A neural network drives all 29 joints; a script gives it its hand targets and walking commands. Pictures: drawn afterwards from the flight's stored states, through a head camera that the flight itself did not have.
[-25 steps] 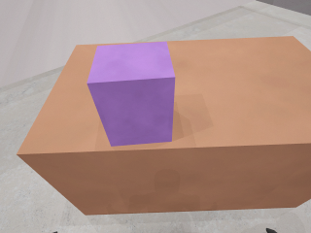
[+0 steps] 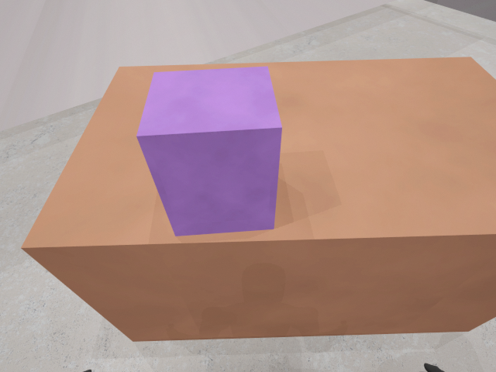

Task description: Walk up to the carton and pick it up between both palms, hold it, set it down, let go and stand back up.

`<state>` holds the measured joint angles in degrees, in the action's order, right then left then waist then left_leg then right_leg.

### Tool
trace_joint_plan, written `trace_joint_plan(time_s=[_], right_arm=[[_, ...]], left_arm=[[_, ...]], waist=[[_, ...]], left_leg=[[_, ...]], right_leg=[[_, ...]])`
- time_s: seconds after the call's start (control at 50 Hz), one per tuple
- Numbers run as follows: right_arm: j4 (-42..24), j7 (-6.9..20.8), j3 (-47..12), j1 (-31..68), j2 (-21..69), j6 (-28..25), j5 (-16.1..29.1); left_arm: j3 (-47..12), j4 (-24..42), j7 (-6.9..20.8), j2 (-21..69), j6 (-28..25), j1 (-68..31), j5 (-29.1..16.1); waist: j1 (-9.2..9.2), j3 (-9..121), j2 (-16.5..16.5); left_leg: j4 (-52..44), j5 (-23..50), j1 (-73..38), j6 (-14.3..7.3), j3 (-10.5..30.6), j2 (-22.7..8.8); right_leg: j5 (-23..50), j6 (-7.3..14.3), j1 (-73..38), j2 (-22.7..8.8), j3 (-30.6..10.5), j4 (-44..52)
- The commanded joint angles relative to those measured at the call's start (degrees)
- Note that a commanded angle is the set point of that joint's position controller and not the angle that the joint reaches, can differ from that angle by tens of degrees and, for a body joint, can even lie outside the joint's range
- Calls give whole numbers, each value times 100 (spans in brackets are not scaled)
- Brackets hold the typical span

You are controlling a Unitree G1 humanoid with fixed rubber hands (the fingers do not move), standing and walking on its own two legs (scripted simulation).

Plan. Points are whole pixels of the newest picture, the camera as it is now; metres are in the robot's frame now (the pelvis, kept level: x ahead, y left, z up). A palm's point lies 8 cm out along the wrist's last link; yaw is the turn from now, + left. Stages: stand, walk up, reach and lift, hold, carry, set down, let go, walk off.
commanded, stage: walk up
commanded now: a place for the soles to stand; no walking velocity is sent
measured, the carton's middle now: (218, 156) +0.49 +0.06 +0.08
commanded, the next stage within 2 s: reach and lift in 1.06 s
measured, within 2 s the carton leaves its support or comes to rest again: neither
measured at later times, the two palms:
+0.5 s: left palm out of the picture +0.09 +0.33 -0.09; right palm out of the picture +0.11 -0.29 -0.09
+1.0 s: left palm out of the picture +0.09 +0.33 -0.09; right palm out of the picture +0.11 -0.29 -0.09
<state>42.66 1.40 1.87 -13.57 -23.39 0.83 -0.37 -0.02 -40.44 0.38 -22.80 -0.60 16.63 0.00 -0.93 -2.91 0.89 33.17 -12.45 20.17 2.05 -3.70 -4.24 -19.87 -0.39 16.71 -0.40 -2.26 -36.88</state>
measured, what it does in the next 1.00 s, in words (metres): stands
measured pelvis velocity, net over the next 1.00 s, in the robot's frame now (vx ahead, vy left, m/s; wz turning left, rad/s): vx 0.00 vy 0.02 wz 0.00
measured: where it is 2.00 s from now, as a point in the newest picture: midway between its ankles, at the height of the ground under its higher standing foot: outside the picture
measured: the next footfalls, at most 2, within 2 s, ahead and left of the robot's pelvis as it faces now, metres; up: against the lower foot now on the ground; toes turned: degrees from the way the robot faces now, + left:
none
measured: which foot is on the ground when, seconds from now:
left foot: down 0.00-1.00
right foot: down 0.00-1.00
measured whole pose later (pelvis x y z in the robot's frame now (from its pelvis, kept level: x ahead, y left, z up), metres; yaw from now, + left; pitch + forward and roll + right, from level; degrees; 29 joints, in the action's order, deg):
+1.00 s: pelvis +0.00 +0.02 +0.00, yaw +0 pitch -1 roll +0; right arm 43.6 2.5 1.9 -12.7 -23.4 1.0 -0.4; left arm 0.0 -42.9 -0.5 -23.1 -1.0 16.6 0.0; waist -0.6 -2.4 0.4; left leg 35.7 -14.5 20.1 0.3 -4.1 -3.5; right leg -20.3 -0.4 15.0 -1.3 -2.5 -36.1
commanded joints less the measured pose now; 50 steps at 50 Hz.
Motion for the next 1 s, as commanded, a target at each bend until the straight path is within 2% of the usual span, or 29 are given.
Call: trace_joint_plan(time_s=[0.0, 0.04, 0.08, 0.12, 0.14, 0.16, 0.22, 0.26, 0.28, 0.3, 0.34, 0.36, 0.38, 0.42, 0.46, 0.5, 0.52, 0.56, 0.58, 0.6, 0.64, 0.76, 0.8, 0.84, 0.86, 0.92, 0.94, 0.96, 0.98], right_arm=[[-89, -62, 230, 481, -993, -252, 104], [-198, -77, 251, 707, -994, -211, 104], [11, -38, 229, 551, -1003, -188, 88], [-97, 47, 326, 591, -1087, -95, -62], [-207, 83, 325, 603, -995, -60, -21], [-275, 75, 338, 636, -1017, -55, -63], [-277, 49, 384, 525, -1028, -144, -98], [-247, 63, 391, 395, -999, -151, -75], [-205, 64, 422, 457, -1129, -163, -88], [-166, 74, 453, 326, -1280, -169, -31], [-177, 52, 444, 416, -1321, -180, -109], [-125, 89, 366, 622, -1155, -147, -32], [-295, 85, 434, 687, -1031, -98, -4], [-178, 125, 364, 635, -1003, -118, -62], [-181, 81, 363, 574, -1055, -157, -72], [-129, 70, 391, 387, -1178, -155, -90], [-189, 93, 410, 481, -1165, -145, -41], [-194, 78, 428, 482, -1234, -93, -27], [-206, 120, 436, 609, -1224, -42, -6], [-251, 118, 437, 635, -1211, -82, -78], [-122, 132, 361, 555, -1039, -81, -63], [-178, 106, 407, 391, -1121, -129, -46], [-193, 126, 363, 514, -1116, -88, -56], [-148, 156, 283, 663, -970, -53, 25], [-254, 111, 344, 502, -1019, -81, -5], [-147, 103, 359, 402, -1218, -151, 3], [-113, 131, 410, 462, -1155, -122, -23], [-181, 140, 326, 521, -1017, -112, -4], [-230, 89, 368, 644, -1125, -114, -49]], left_arm=[[406, 141, -112, -1270, -142, -351, -92], [371, 37, -39, -1148, -139, -437, -95], [416, 44, -60, -1236, -108, -651, -61], [509, 97, -167, -1531, -167, -114, 13], [531, 195, -175, -1511, -170, -63, 29], [524, 116, -176, -1642, -171, -72, 47], [501, 211, -188, -1559, -207, -271, 56], [459, 249, -158, -1518, -239, -454, 25], [394, 234, -175, -1353, -239, -423, 30], [456, 221, -171, -1467, -249, -291, -4], [395, 151, -195, -1142, -251, 70, -6], [385, 104, -228, -1230, -224, 62, -28], [470, 43, -234, -1428, -214, 141, -3], [454, 58, -241, -1495, -216, -30, -55], [455, 65, -223, -1493, -266, -116, -29], [401, 139, -219, -1340, -245, -233, -3], [414, 168, -215, -1263, -272, -204, -38], [416, 178, -211, -1286, -203, -134, -48], [444, 97, -236, -1311, -218, 27, 6], [430, 113, -236, -1332, -203, -92, 11], [469, 87, -243, -1512, -239, -131, 3], [445, 138, -184, -1354, -253, -281, 17], [404, 104, -187, -1214, -265, -179, 20], [474, 51, -212, -1454, -257, -68, 26], [501, 32, -199, -1573, -254, -153, 40], [449, 104, -197, -1437, -292, -66, -9], [487, 13, -198, -1348, -255, -145, 2], [459, 107, -210, -1397, -246, -4, 3], [401, 54, -214, -1264, -258, -26, -35]], waist=[[106, 881, -566], [84, 730, -748], [36, 530, -455], [152, 138, -298], [175, 286, -831], [143, 208, -853], [-1, 313, -361], [-57, 219, -738], [-82, 387, -338], [-63, 855, -363], [48, 657, 296], [147, 618, 205], [167, 484, -573], [173, 211, -658], [7, 591, -49], [-10, 661, -456], [45, 697, -252], [-49, 629, 332], [109, 750, 6], [-8, 490, 79], [58, 186, -441], [-78, 571, -113], [8, 288, -19], [112, 126, -383], [-51, 441, -648], [-26, 645, -164], [28, 646, -104], [132, 569, -194], [70, 421, -297]], left_leg=[[-269, 714, -1181, -498, 242, -366], [-580, 203, -1474, -465, 297, -405], [-687, -285, -1305, -387, 249, -323], [-142, -815, -444, -433, 274, -78], [-69, -890, -483, -434, 252, -82], [-108, -968, -365, -480, 363, 63], [-193, -562, -734, -491, 478, -47], [-509, -475, -1231, -526, 511, -207], [-547, 46, -1394, -616, 539, -305], [-583, 242, -1606, -676, 687, -547], [-670, -368, -1058, -857, 910, -773], [-526, -598, -787, -744, 740, -643], [-252, -613, -489, -657, 437, -365], [-180, -102, -625, -536, 293, -135], [-213, 245, -943, -525, 254, -168], [-364, 455, -1227, -672, 589, -450], [-449, 716, -1309, -652, 608, -579], [-643, -487, -1266, -732, 771, -651], [-783, -945, -1087, -738, 815, -658], [-570, -1006, -1056, -671, 589, -617], [-145, -169, -624, -481, 288, -239], [-545, -252, -1328, -697, 515, -464], [-494, -100, -1105, -608, 635, -497], [-242, -274, -739, -445, 276, -216], [-367, -187, -981, -471, 388, -260], [-338, 284, -1372, -549, 441, -511], [-563, -402, -933, -564, 469, -414], [-462, -187, -946, -525, 391, -396], [-368, 20, -889, -564, 448, -329]], right_leg=[[2092, 366, -313, -612, -579, 1005], [1351, 335, 208, -627, -766, 1294], [372, 343, 247, -609, -794, 1460], [-407, 634, 183, -889, -1567, 1661], [-661, 617, 48, -970, -1618, 1866], [-674, 708, 56, -1022, -1860, 1846], [-61, 687, 162, -1050, -1615, 1601], [-118, 502, 698, -735, -971, 1517], [515, 507, 519, -644, -954, 1244], [498, 358, 189, -438, -505, 932], [255, 352, 16, -294, -499, 748], [118, 359, -135, -414, -645, 1109], [113, 509, -357, -562, -933, 1386], [1019, 570, -46, -781, -1164, 1282], [1164, 579, -128, -834, -1116, 1190], [1388, 444, 3, -554, -631, 816], [1075, 324, 137, -462, -490, 849], [273, 271, 315, -360, -471, 849], [2, 333, 12, -305, -415, 858], [-116, 362, 250, -371, -635, 1096], [393, 509, 51, -759, -1164, 1472], [151, 346, 386, -482, -602, 1063], [24, 366, 356, -488, -696, 1178], [-8, 448, 152, -687, -1146, 1619], [221, 451, 56, -764, -1095, 1450], [571, 357, 242, -644, -792, 1089], [408, 440, -111, -519, -644, 1043], [624, 356, -146, -542, -660, 1259], [736, 535, 0, -658, -1039, 1167]])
